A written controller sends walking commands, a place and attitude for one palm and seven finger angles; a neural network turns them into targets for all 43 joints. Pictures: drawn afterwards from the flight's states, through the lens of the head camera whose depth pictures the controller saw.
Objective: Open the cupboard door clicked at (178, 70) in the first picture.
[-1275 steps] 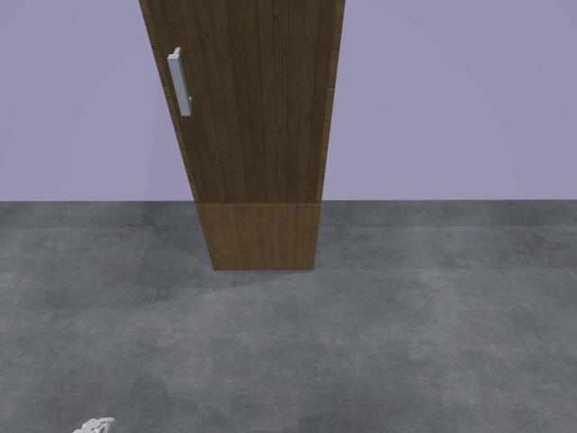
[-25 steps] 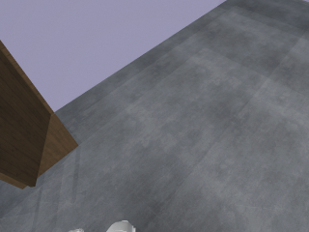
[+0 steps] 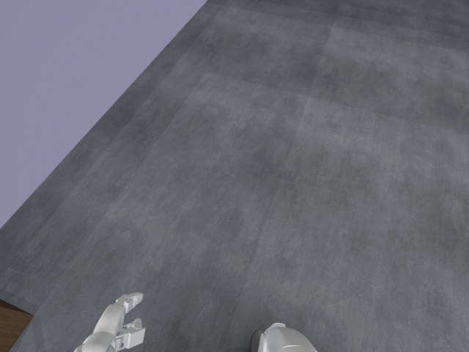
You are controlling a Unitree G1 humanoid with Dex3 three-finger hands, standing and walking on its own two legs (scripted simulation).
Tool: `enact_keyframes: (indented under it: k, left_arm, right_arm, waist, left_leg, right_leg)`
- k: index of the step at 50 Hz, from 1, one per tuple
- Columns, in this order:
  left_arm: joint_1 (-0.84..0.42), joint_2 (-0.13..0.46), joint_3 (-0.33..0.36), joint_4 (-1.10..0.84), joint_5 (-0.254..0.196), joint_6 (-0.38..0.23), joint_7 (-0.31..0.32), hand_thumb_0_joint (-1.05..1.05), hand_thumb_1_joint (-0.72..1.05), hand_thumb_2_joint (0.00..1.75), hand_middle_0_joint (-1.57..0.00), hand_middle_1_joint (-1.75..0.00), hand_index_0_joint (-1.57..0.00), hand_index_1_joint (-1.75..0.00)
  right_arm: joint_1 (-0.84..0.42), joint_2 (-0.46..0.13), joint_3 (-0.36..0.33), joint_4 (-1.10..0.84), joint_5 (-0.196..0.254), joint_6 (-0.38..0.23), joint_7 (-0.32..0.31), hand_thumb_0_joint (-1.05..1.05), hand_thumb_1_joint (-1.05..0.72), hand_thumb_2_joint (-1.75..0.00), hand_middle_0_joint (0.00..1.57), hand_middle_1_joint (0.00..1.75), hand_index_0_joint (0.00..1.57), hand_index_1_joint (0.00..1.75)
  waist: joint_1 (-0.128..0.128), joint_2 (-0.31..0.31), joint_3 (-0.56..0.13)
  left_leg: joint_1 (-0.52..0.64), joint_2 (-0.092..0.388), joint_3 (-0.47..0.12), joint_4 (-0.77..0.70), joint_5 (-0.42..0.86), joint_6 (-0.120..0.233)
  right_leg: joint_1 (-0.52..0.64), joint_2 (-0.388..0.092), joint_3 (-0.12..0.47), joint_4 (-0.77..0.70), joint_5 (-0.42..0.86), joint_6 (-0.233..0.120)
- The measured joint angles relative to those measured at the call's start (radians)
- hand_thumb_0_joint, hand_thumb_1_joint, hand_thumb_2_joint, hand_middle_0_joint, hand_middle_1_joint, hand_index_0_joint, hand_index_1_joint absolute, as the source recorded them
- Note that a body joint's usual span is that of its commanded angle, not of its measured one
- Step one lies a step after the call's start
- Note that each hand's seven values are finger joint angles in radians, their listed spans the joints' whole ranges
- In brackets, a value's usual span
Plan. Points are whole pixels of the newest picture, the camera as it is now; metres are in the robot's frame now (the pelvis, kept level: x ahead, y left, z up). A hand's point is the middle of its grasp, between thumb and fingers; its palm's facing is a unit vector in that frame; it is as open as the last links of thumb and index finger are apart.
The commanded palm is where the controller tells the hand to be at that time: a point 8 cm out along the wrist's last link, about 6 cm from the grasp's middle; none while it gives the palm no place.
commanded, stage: walk to a spot facing it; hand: left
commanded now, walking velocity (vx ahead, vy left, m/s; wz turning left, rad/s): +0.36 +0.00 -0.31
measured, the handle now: out of the picture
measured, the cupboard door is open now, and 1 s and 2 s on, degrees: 51 51 51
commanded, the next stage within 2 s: turn to face it in 1.02 s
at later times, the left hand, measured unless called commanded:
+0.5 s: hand (155, 315) +0.20 +0.16 -0.16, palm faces -0.02 -0.98 -0.19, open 7.3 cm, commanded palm none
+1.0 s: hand (209, 143) +0.64 +0.07 -0.15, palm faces -0.23 -0.94 -0.25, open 7.3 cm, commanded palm none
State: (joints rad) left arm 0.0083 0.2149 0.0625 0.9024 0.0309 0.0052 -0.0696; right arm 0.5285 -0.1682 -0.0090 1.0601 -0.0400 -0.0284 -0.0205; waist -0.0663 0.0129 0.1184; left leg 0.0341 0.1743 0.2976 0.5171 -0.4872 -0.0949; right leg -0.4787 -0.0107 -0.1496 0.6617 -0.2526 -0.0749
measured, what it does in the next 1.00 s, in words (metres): walks ahead: right foot, then left foot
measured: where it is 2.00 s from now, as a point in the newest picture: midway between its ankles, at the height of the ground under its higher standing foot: (272, 215)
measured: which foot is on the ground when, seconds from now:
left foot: down 0.00-0.02, up 0.04-0.50, down 0.52-0.92, up 0.94-1.00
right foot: up 0.00-0.00, down 0.02-0.52, up 0.54-0.90, down 0.92-1.00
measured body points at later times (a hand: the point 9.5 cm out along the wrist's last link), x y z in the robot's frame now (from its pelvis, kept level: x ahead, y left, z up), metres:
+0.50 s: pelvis +0.25 -0.02 +0.01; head +0.28 -0.02 +0.46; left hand +0.20 +0.21 -0.14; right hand +0.38 -0.26 -0.12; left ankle +0.35 +0.07 -0.71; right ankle +0.09 -0.08 -0.72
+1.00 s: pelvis +0.48 -0.11 +0.01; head +0.52 -0.13 +0.45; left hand +0.65 +0.12 -0.13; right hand +0.31 -0.30 -0.14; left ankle +0.39 +0.06 -0.65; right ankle +0.51 -0.21 -0.72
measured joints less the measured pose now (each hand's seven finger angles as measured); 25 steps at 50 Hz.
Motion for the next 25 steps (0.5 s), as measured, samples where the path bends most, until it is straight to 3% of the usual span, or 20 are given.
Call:
enact_keyframes:
  k: [1,2,4,6,10,15,22,25]
  left_arm:
    - [-0.001,0.005,-0.001,-0.009,0.000,-0.019,0.004,0.00,0.91,0.90,-0.20,-0.30,-0.20,-0.30]
    - [-0.002,0.002,0.001,-0.013,-0.007,-0.036,0.014,0.00,0.91,0.90,-0.20,-0.30,-0.20,-0.30]
    - [0.014,-0.008,-0.003,-0.011,-0.017,-0.048,0.033,0.00,0.91,0.90,-0.20,-0.30,-0.20,-0.30]
    - [0.050,-0.018,-0.008,0.008,-0.018,-0.045,0.048,0.00,0.91,0.90,-0.20,-0.30,-0.20,-0.30]
    - [0.133,-0.039,0.005,0.061,-0.018,-0.046,0.067,-0.01,0.93,0.90,-0.20,-0.30,-0.20,-0.30]
    - [0.218,-0.027,0.006,0.106,-0.015,-0.068,0.062,-0.02,0.95,0.90,-0.20,-0.30,-0.20,-0.30]
    - [0.348,-0.043,-0.014,0.173,-0.012,-0.076,0.070,-0.01,0.92,0.90,-0.20,-0.30,-0.20,-0.30]
    - [0.404,-0.052,-0.017,0.205,-0.015,-0.071,0.071,0.00,0.91,0.90,-0.20,-0.30,-0.20,-0.30]
  right_arm:
    - [0.013,0.005,0.001,0.011,0.010,0.010,0.005,0.00,-0.90,-0.89,0.20,0.30,0.20,0.30]
    - [-0.003,0.003,-0.002,0.022,0.019,0.024,0.008,0.00,-0.90,-0.89,0.20,0.30,0.20,0.30]
    - [-0.063,-0.005,-0.015,0.028,0.024,0.043,0.009,0.00,-0.90,-0.89,0.20,0.30,0.20,0.30]
    - [-0.132,-0.012,-0.025,0.009,0.019,0.045,0.008,0.01,-0.91,-0.89,0.20,0.30,0.20,0.30]
    - [-0.244,-0.011,-0.037,-0.061,0.009,0.032,0.014,0.01,-0.91,-0.89,0.20,0.30,0.20,0.30]
    - [-0.349,-0.008,-0.043,-0.103,0.008,0.023,0.027,0.00,-0.91,-0.89,0.19,0.30,0.20,0.30]
    - [-0.468,-0.007,-0.039,-0.116,0.015,0.018,0.044,0.00,-0.91,-0.90,0.19,0.30,0.20,0.30]
    - [-0.492,-0.002,-0.030,-0.124,0.009,-0.003,0.040,0.00,-0.91,-0.89,0.20,0.30,0.20,0.30]
  waist:
    - [0.006,-0.015,-0.005]
    - [0.011,-0.012,0.006]
    - [0.005,-0.001,0.029]
    - [0.000,0.002,0.028]
    - [0.003,0.001,-0.011]
    - [0.050,0.011,-0.052]
    - [0.113,0.001,-0.065]
    - [0.121,-0.019,-0.063]
  left_leg:
    - [-0.053,0.010,-0.017,0.153,-0.004,0.013]
    - [-0.130,0.014,-0.080,0.350,-0.029,0.025]
    - [-0.290,-0.005,-0.196,0.655,0.002,0.041]
    - [-0.415,-0.009,-0.238,0.739,0.070,0.045]
    - [-0.565,-0.008,-0.252,0.591,0.166,0.040]
    - [-0.626,-0.030,-0.254,0.413,0.258,0.040]
    - [-0.562,-0.092,-0.215,0.200,0.263,0.065]
    - [-0.465,-0.133,-0.180,0.062,0.288,0.100]
  right_leg:
    - [0.022,-0.003,0.009,-0.016,0.035,-0.028]
    - [0.016,0.004,0.011,0.029,0.023,-0.038]
    - [0.047,0.023,0.013,0.049,-0.029,-0.036]
    - [0.102,0.042,0.025,-0.013,-0.031,-0.026]
    - [0.208,0.069,0.057,-0.172,0.005,-0.032]
    - [0.329,0.092,0.090,-0.295,0.001,-0.033]
    - [0.486,0.091,0.133,-0.340,-0.092,-0.012]
    - [0.508,0.073,0.149,-0.242,-0.183,0.005]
